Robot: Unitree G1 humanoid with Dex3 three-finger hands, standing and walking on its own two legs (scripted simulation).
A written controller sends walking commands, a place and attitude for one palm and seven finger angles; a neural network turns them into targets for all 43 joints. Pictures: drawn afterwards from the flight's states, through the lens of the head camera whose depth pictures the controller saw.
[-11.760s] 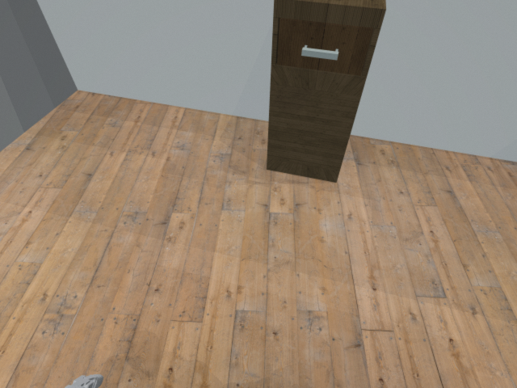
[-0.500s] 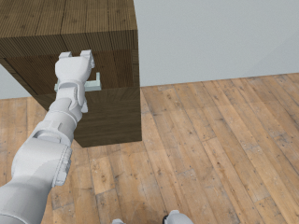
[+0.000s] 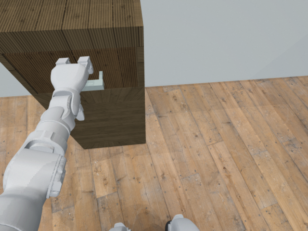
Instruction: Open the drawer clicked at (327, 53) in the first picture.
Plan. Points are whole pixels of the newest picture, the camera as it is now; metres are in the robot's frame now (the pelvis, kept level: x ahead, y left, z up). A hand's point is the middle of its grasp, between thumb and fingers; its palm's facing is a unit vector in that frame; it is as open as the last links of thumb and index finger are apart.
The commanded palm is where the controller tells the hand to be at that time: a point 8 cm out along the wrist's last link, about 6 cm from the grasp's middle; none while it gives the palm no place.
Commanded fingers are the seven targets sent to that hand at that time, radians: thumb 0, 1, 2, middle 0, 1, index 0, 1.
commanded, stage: lower the fingers behind the handle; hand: left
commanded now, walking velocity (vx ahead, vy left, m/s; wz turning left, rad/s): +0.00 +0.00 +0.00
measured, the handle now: (80, 80) +0.56 +0.18 -0.02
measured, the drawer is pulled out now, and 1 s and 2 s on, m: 0.00 0.00 0.00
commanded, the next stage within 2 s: close the thumb around the handle in 1.26 s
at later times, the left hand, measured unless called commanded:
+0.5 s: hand (80, 97) +0.50 +0.18 -0.02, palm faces -0.07 -0.02 -1.00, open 13.8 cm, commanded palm +0.49 +0.17 +0.03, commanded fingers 0.00 -0.50 0.30 -0.30 -1.20 -0.30 -1.20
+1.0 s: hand (81, 99) +0.50 +0.18 -0.04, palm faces -0.05 -0.02 -1.00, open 13.8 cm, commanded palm +0.49 +0.18 +0.01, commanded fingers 0.00 -0.50 0.30 -0.30 -1.20 -0.30 -1.20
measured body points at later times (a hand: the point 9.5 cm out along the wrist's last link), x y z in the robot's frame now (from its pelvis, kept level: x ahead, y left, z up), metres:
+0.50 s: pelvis -0.01 +0.01 -0.02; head +0.12 +0.00 +0.41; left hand +0.50 +0.17 +0.04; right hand -0.03 -0.26 -0.14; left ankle -0.03 +0.11 -0.70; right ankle -0.01 -0.12 -0.70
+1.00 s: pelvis -0.02 +0.01 -0.03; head +0.12 +0.02 +0.39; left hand +0.50 +0.18 +0.02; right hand -0.05 -0.26 -0.16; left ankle -0.03 +0.11 -0.70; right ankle -0.01 -0.12 -0.70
